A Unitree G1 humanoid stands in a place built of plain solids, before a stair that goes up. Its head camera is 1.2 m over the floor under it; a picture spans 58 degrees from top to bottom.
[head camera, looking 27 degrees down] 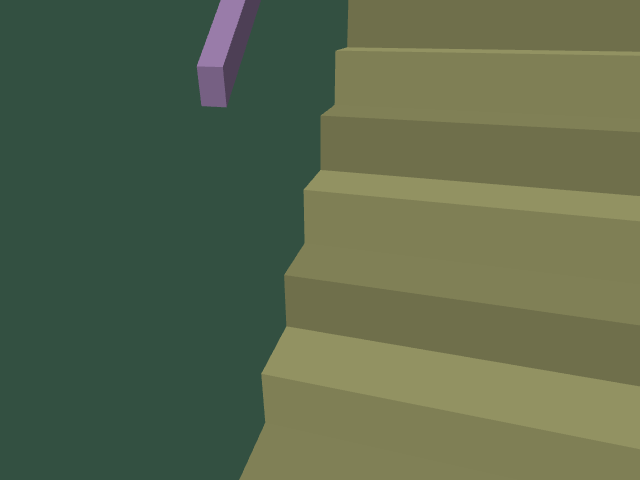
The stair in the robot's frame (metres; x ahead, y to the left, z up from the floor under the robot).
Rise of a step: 0.18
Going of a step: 0.20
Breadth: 1.20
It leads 15 degrees to the right of straight ahead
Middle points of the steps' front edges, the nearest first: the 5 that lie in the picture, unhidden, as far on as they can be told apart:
0.70 -0.43 0.37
0.90 -0.48 0.55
1.10 -0.53 0.74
1.29 -0.58 0.92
1.49 -0.63 1.10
